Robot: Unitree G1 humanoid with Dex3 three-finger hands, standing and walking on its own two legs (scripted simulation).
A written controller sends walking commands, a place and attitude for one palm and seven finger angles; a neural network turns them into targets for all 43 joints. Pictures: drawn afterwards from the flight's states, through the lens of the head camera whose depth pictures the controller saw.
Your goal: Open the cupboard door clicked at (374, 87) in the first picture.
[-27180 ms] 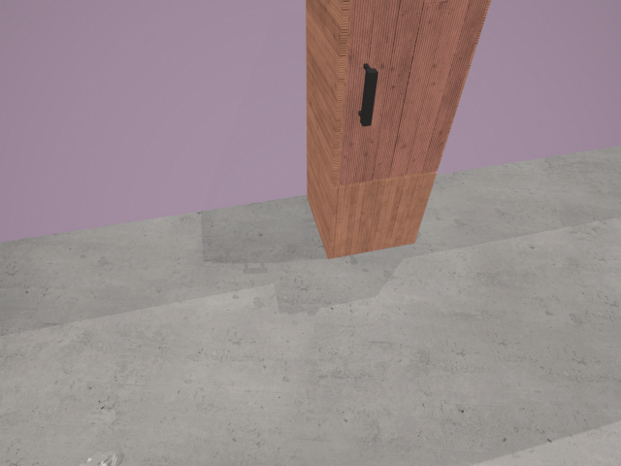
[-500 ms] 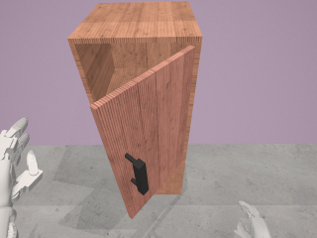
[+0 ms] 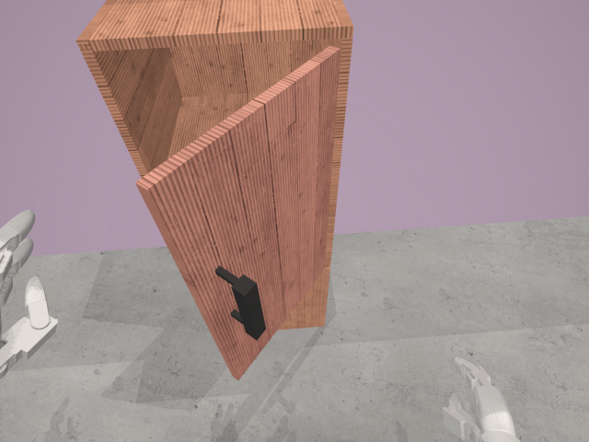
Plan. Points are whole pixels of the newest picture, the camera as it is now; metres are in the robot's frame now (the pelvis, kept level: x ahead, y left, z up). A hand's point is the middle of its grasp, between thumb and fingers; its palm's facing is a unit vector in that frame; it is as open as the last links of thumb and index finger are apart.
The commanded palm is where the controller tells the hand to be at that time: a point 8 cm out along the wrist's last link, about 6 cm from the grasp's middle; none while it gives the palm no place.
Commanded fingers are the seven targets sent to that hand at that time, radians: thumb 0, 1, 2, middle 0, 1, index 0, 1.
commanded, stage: step back with the hand held close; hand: left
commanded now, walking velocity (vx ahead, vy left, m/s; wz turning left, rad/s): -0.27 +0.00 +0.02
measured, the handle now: (240, 303) +0.32 +0.11 -0.02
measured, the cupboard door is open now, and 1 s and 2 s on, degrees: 50 50 50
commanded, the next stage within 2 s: stop stepping back and stand still in 0.86 s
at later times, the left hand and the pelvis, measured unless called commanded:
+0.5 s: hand out of the picture +0.09 +0.29 +0.16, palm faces +0.47 -0.71 -0.52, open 7.5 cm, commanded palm +0.02 +0.32 +0.17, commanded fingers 0.00 0.90 0.90 -0.20 -0.30 -0.20 -0.30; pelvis -0.08 +0.01 -0.02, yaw +6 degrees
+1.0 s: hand out of the picture +0.03 +0.23 +0.16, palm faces +0.37 -0.81 -0.46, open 7.5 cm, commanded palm -0.03 +0.28 +0.17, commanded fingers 0.00 0.90 0.90 -0.20 -0.30 -0.20 -0.30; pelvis -0.18 -0.01 -0.02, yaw -1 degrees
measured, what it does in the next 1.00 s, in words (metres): walks backwards: right foot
